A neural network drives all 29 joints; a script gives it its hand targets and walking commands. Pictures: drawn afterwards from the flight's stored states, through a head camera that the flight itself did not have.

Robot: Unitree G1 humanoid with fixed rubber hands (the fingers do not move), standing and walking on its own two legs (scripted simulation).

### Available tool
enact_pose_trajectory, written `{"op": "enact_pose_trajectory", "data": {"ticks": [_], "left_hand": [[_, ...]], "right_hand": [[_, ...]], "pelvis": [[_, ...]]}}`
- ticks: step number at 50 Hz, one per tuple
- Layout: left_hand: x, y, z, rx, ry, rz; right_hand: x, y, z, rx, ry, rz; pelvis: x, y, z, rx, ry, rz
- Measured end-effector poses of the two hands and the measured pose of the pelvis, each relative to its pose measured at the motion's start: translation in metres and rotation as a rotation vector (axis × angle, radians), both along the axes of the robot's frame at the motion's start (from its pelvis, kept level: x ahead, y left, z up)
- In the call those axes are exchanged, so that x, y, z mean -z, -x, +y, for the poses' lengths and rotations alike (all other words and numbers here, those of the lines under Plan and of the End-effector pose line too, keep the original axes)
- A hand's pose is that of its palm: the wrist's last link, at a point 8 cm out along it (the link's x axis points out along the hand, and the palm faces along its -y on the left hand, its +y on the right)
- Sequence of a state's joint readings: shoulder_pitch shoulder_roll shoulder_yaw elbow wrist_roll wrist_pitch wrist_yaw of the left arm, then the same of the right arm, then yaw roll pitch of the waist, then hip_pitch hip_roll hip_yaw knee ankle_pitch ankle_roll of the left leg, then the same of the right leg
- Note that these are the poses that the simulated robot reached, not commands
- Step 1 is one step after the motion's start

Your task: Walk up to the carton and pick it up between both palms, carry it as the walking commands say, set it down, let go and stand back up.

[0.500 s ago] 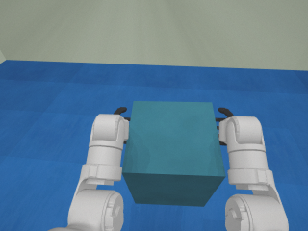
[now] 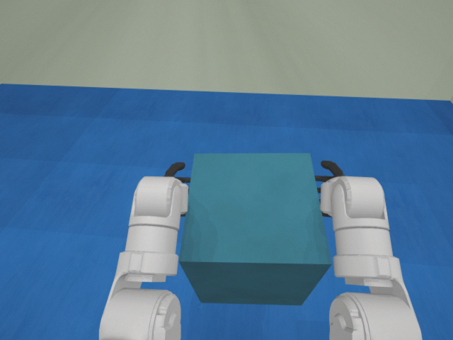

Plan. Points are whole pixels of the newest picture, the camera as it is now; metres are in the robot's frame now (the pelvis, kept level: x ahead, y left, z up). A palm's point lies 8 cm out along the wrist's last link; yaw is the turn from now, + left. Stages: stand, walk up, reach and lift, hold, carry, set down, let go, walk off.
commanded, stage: carry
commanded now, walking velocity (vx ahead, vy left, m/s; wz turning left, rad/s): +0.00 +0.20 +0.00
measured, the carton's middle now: (251, 233) +0.34 -0.01 +0.02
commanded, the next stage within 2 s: none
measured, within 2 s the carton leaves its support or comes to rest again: neither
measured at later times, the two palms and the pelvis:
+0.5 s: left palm (130, 226) +0.31 +0.20 +0.07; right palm (290, 217) +0.33 -0.08 +0.08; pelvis +0.03 +0.05 -0.01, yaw +2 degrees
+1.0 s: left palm (134, 221) +0.32 +0.20 +0.07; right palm (292, 216) +0.33 -0.08 +0.08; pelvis +0.03 +0.05 -0.01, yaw +3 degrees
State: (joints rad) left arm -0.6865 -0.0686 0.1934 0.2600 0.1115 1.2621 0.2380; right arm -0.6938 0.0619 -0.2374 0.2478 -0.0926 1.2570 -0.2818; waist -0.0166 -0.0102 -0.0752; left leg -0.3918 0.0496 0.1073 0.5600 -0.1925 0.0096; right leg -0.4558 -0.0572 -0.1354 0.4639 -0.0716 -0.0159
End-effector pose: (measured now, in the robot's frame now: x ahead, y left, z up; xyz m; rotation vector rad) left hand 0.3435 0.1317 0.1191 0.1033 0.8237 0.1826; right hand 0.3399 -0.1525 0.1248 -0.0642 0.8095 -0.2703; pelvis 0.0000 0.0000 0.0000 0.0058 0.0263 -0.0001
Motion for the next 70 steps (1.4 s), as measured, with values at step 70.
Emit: {"op": "enact_pose_trajectory", "data": {"ticks": [70], "left_hand": [[0.044, 0.026, 0.062, -0.145, 0.051, -0.047]], "right_hand": [[0.048, 0.007, 0.062, -0.008, -0.070, -0.047]], "pelvis": [[0.012, -0.031, 0.040, -0.058, 0.004, 0.028]]}}
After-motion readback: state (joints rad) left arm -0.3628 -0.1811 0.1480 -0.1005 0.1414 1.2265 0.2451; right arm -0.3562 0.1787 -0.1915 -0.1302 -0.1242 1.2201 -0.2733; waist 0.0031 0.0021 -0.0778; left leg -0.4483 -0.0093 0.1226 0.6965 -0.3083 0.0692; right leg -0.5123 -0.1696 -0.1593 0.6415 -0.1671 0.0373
